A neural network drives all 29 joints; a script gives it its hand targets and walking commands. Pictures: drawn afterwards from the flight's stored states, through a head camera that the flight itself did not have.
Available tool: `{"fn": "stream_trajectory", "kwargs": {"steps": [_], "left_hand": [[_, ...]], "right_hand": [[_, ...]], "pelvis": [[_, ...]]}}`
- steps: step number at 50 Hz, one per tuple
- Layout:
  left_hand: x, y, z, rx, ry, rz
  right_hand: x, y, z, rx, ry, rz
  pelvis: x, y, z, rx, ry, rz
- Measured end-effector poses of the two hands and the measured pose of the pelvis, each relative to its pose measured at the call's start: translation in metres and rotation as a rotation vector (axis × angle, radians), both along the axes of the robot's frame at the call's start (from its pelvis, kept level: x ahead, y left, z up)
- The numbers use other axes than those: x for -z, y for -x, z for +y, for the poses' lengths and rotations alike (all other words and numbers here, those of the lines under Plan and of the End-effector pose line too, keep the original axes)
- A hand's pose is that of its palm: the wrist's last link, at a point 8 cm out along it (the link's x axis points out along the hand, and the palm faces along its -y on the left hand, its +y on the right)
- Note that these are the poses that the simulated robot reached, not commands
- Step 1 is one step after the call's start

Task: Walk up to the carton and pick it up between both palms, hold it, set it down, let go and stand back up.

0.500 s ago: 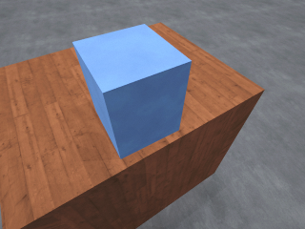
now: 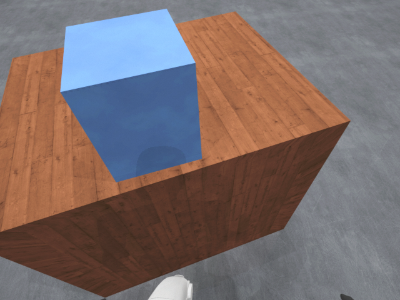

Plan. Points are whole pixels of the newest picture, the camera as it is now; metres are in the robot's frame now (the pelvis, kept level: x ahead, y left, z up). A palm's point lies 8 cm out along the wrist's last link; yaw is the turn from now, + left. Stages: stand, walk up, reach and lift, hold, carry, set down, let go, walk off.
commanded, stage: walk up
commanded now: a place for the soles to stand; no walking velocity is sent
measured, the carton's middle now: (140, 99) +0.49 +0.14 +0.13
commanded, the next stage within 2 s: none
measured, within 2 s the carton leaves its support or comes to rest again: neither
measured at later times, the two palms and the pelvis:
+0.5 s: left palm out of the picture +0.01 +0.24 -0.13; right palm (323, 293) +0.16 -0.23 -0.11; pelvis +0.01 -0.02 +0.00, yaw +16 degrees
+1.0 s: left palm out of the picture +0.00 +0.26 -0.12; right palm (322, 284) +0.18 -0.23 -0.11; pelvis +0.02 -0.01 +0.01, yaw +23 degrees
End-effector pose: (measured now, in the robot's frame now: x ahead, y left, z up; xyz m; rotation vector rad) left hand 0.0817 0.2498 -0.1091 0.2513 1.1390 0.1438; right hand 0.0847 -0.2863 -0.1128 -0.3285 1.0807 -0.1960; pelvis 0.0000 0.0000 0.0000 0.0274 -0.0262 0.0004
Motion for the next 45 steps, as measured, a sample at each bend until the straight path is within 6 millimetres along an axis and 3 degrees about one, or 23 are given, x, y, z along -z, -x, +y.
{"fn": "stream_trajectory", "kwargs": {"steps": [5, 10, 17, 21, 26, 32, 40, 45], "left_hand": [[-0.006, 0.029, -0.005, -0.089, -0.037, -0.017], [-0.006, 0.065, -0.005, -0.17, -0.049, 0.016], [0.018, 0.102, 0.009, -0.231, -0.013, 0.095], [0.021, 0.093, 0.007, -0.244, 0.012, 0.078], [0.015, 0.071, -0.01, -0.249, 0.028, -0.024], [0.005, 0.072, -0.026, -0.294, 0.04, -0.05], [0.004, 0.078, -0.01, -0.336, 0.022, -0.016], [0.007, 0.079, 0.002, -0.358, 0.018, -0.008]], "right_hand": [[-0.001, -0.024, 0.008, -0.1, -0.057, 0.019], [0.0, -0.052, 0.03, -0.187, -0.112, 0.023], [-0.002, -0.093, 0.069, -0.265, -0.133, -0.086], [-0.007, -0.087, 0.07, -0.236, -0.12, -0.088], [-0.002, -0.076, 0.059, -0.26, -0.114, -0.021], [0.0, -0.078, 0.054, -0.304, -0.14, 0.013], [0.003, -0.068, 0.048, -0.334, -0.104, 0.092], [0.001, -0.073, 0.05, -0.359, -0.073, 0.117]], "pelvis": [[-0.005, -0.005, -0.014, -0.064, 0.01, 0.007], [-0.007, -0.008, -0.018, -0.135, 0.008, -0.002], [0.006, -0.008, -0.008, -0.208, -0.004, -0.016], [0.004, -0.008, -0.01, -0.244, 0.006, -0.014], [0.001, -0.01, -0.021, -0.278, 0.017, -0.007], [-0.005, -0.014, -0.028, -0.319, 0.031, -0.021], [-0.008, -0.02, -0.023, -0.363, 0.052, -0.013], [-0.006, -0.022, -0.018, -0.386, 0.063, -0.005]]}}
